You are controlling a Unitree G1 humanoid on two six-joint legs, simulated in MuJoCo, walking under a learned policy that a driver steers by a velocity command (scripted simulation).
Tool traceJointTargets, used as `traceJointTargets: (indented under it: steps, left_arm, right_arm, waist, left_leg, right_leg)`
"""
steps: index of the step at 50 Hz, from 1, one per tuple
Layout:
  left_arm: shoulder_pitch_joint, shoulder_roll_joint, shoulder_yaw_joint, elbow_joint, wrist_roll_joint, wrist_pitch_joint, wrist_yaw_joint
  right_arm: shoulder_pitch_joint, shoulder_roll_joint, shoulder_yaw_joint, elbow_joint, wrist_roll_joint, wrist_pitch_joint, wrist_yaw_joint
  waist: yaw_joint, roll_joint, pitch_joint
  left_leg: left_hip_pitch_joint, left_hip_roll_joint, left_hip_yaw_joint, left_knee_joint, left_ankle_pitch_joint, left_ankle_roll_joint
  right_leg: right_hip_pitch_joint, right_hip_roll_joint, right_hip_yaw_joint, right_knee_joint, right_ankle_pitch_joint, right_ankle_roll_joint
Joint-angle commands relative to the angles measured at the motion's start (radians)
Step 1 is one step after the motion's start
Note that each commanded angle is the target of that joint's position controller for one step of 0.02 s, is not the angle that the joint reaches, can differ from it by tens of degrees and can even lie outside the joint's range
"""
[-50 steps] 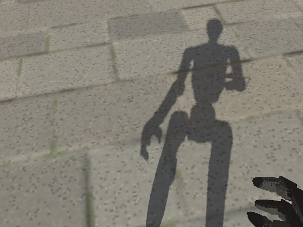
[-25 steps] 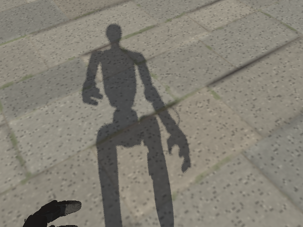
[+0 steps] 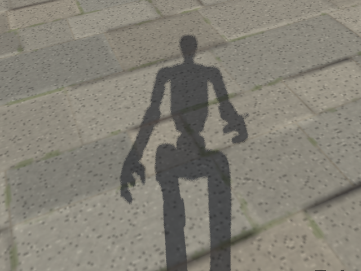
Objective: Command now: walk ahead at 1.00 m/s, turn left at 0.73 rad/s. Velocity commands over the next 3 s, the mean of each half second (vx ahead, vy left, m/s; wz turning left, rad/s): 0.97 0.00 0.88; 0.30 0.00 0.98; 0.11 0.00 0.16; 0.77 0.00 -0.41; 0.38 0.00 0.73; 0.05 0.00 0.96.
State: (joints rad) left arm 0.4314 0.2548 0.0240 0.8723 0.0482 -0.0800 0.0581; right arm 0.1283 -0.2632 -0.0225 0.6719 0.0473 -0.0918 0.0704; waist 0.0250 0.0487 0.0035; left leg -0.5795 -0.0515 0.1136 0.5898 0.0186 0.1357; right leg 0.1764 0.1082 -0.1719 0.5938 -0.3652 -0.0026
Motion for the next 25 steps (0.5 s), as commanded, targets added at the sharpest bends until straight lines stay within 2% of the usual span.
traceJointTargets:
  steps: [1,2,3,4,5,6,7,8,9,10,11,12,14,15,16,17,18,19,20,21,22,23,24,25]
  left_arm:
    - [-0.191,-0.002,-0.003,-0.223,-0.014,-0.041,-0.026]
    - [-0.133,0.034,-0.025,-0.279,-0.085,-0.09,-0.065]
    - [-0.246,0.107,-0.014,-0.307,-0.096,-0.114,-0.082]
    - [-0.26,0.102,-0.015,-0.319,-0.078,-0.121,-0.092]
    - [-0.234,0.089,-0.016,-0.296,-0.047,-0.11,-0.088]
    - [-0.197,0.092,-0.014,-0.283,-0.031,-0.092,-0.081]
    - [-0.184,0.116,-0.006,-0.277,-0.032,-0.074,-0.07]
    - [-0.21,0.128,-0.002,-0.291,-0.029,-0.065,-0.058]
    - [-0.272,0.119,-0.007,-0.318,-0.016,-0.062,-0.05]
    - [-0.331,0.092,-0.016,-0.344,-0.009,-0.06,-0.048]
    - [-0.385,0.063,-0.023,-0.365,-0.014,-0.057,-0.05]
    - [-0.415,0.059,-0.02,-0.378,-0.031,-0.055,-0.049]
    - [-0.423,0.1,0.002,-0.382,-0.073,-0.05,-0.045]
    - [-0.429,0.119,0.012,-0.382,-0.087,-0.051,-0.044]
    - [-0.418,0.139,0.025,-0.377,-0.096,-0.056,-0.044]
    - [-0.346,0.165,0.045,-0.358,-0.1,-0.061,-0.043]
    - [-0.181,0.198,0.07,-0.329,-0.099,-0.067,-0.043]
    - [0.056,0.254,0.087,-0.293,-0.083,-0.064,-0.038]
    - [0.094,0.36,0.099,-0.267,-0.039,-0.055,-0.056]
    - [0.029,0.289,0.094,-0.285,-0.048,-0.047,-0.058]
    - [-0.012,0.206,0.077,-0.282,-0.05,-0.037,-0.049]
    - [-0.053,0.175,0.067,-0.269,-0.033,-0.026,-0.046]
    - [-0.092,0.146,0.059,-0.255,-0.018,-0.02,-0.046]
    - [-0.129,0.116,0.051,-0.238,-0.017,-0.02,-0.043]
  right_arm:
    - [0.578,-0.196,-0.065,0.134,-0.039,0.018,-0.027]
    - [0.446,-0.172,-0.064,0.061,-0.071,0.017,-0.039]
    - [0.416,-0.143,-0.068,0.022,-0.066,0.017,-0.054]
    - [0.33,-0.133,-0.061,0.011,-0.064,0.01,-0.053]
    - [0.242,-0.13,-0.056,-0.015,-0.063,-0.001,-0.051]
    - [0.176,-0.142,-0.059,-0.039,-0.065,-0.003,-0.054]
    - [0.143,-0.129,-0.057,-0.047,-0.057,-0.002,-0.056]
    - [0.124,-0.119,-0.054,-0.048,-0.041,-0.003,-0.06]
    - [0.119,-0.124,-0.056,-0.049,-0.028,-0.005,-0.068]
    - [0.12,-0.143,-0.063,-0.042,-0.014,-0.003,-0.077]
    - [0.143,-0.164,-0.072,-0.029,-0.003,-0.001,-0.085]
    - [0.187,-0.176,-0.079,-0.015,0.0,0.002,-0.087]
    - [0.229,-0.17,-0.082,0.002,0.011,0.01,-0.09]
    - [0.245,-0.157,-0.081,0.008,0.012,0.016,-0.092]
    - [0.256,-0.142,-0.079,0.011,0.008,0.023,-0.092]
    - [0.256,-0.132,-0.077,0.009,-0.003,0.03,-0.09]
    - [0.23,-0.116,-0.069,-0.006,-0.016,0.03,-0.081]
    - [0.22,-0.021,-0.036,-0.045,-0.047,0.029,-0.07]
    - [0.38,0.058,-0.007,-0.102,0.005,0.011,-0.062]
    - [0.342,-0.025,-0.011,-0.086,0.038,0.017,-0.073]
    - [0.217,-0.09,-0.027,-0.091,0.016,0.025,-0.076]
    - [0.121,-0.108,-0.036,-0.108,-0.014,0.032,-0.075]
    - [0.056,-0.115,-0.047,-0.132,-0.038,0.035,-0.07]
    - [0.06,-0.116,-0.057,-0.148,-0.03,0.045,-0.061]
  waist:
    - [-0.199,0.382,-0.205]
    - [-0.157,0.257,-0.347]
    - [-0.174,0.072,-0.233]
    - [-0.075,-0.142,-0.086]
    - [-0.01,-0.201,-0.019]
    - [0.034,-0.185,0.041]
    - [0.055,-0.164,0.078]
    - [0.06,-0.148,0.102]
    - [0.043,-0.128,0.119]
    - [0.023,-0.096,0.116]
    - [-0.01,-0.06,0.098]
    - [-0.045,-0.032,0.063]
    - [-0.068,0.026,0.025]
    - [-0.072,0.047,0.018]
    - [-0.065,0.061,0.006]
    - [-0.02,0.072,-0.035]
    - [0.078,0.068,-0.127]
    - [0.168,-0.06,-0.31]
    - [0.046,-0.533,-0.428]
    - [0.068,-0.47,-0.316]
    - [0.103,-0.308,-0.155]
    - [0.099,-0.141,-0.045]
    - [0.076,-0.077,0.018]
    - [0.031,-0.126,0.035]
  left_leg:
    - [1.058,0.162,-0.473,0.099,-0.048,0.228]
    - [1.097,0.306,-0.905,-0.166,-0.68,0.336]
    - [0.955,0.308,-0.965,-0.324,-0.785,0.279]
    - [0.705,0.293,-0.918,-0.381,-0.723,0.246]
    - [0.495,0.239,-0.853,-0.398,-0.646,0.244]
    - [0.336,0.181,-0.777,-0.419,-0.573,0.244]
    - [0.224,0.137,-0.695,-0.426,-0.5,0.234]
    - [0.109,0.09,-0.603,-0.422,-0.413,0.219]
    - [0.013,0.051,-0.518,-0.415,-0.299,0.206]
    - [-0.071,0.008,-0.448,-0.401,-0.26,0.179]
    - [-0.114,-0.014,-0.416,-0.386,-0.273,0.146]
    - [-0.104,-0.005,-0.437,-0.377,-0.327,0.124]
    - [0.055,0.011,-0.502,-0.311,-0.416,0.089]
    - [0.146,0.021,-0.529,-0.264,-0.43,0.074]
    - [0.219,0.034,-0.549,-0.206,-0.419,0.058]
    - [0.269,0.04,-0.552,-0.112,-0.342,0.032]
    - [0.262,0.02,-0.514,0.09,-0.201,-0.011]
    - [0.112,-0.014,-0.416,0.457,-0.245,-0.047]
    - [-0.217,-0.076,-0.311,0.808,-0.603,-0.083]
    - [-0.373,0.031,-0.284,0.947,-0.487,-0.083]
    - [-0.415,0.062,-0.246,0.973,-0.418,-0.089]
    - [-0.37,0.098,-0.222,0.932,-0.363,-0.1]
    - [-0.314,0.122,-0.219,0.871,-0.35,-0.106]
    - [-0.257,0.145,-0.222,0.819,-0.367,-0.116]
  right_leg:
    - [-1.009,0.02,0.208,1.261,-0.239,0.11]
    - [-1.164,-0.02,0.377,1.242,-0.19,0.042]
    - [-1.167,-0.057,0.368,1.089,-0.089,-0.022]
    - [-1.107,-0.094,0.342,0.941,-0.009,-0.058]
    - [-1.004,-0.126,0.346,0.83,0.022,-0.055]
    - [-0.928,-0.148,0.35,0.761,0.03,-0.031]
    - [-0.874,-0.174,0.338,0.677,0.036,-0.006]
    - [-0.802,-0.186,0.307,0.557,0.062,0.017]
    - [-0.722,-0.181,0.267,0.432,0.148,0.039]
    - [-0.605,-0.166,0.238,0.284,0.253,0.055]
    - [-0.5,-0.143,0.216,0.164,0.362,0.069]
    - [-0.429,-0.117,0.214,0.103,0.457,0.084]
    - [-0.422,-0.101,0.271,-0.021,0.465,0.108]
    - [-0.438,-0.104,0.292,-0.069,0.433,0.11]
    - [-0.432,-0.108,0.301,-0.097,0.393,0.101]
    - [-0.37,-0.104,0.291,-0.094,0.317,0.08]
    - [-0.206,-0.136,0.29,-0.051,0.257,0.051]
    - [0.107,-0.305,0.478,-0.017,0.015,-0.005]
    - [0.338,-0.549,1.136,-0.27,-0.402,-0.188]
    - [0.264,-0.553,1.229,-0.335,-0.646,-0.197]
    - [0.153,-0.507,1.01,-0.325,-0.446,-0.172]
    - [0.01,-0.458,0.779,-0.286,-0.062,-0.147]
    - [-0.114,-0.406,0.613,-0.264,0.245,-0.13]
    - [-0.187,-0.378,0.489,-0.247,0.471,-0.12]
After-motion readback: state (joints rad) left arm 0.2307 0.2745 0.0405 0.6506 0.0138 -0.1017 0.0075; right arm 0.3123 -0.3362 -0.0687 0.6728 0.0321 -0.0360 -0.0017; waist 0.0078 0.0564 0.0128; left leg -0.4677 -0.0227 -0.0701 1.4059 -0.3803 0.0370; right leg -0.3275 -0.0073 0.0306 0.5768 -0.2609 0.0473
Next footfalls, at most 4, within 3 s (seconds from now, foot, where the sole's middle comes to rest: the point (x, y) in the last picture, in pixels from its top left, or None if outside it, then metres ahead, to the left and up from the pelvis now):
0.38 right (239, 245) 0.60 -0.14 -0.74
0.78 left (147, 209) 0.74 0.21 -0.74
1.16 right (169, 168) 0.94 0.13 -0.74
1.50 left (166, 218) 0.70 0.13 -0.74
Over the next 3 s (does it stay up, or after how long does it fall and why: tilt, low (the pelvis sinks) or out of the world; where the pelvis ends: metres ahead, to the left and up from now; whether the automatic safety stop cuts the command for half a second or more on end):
stays up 1.39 0.50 0.03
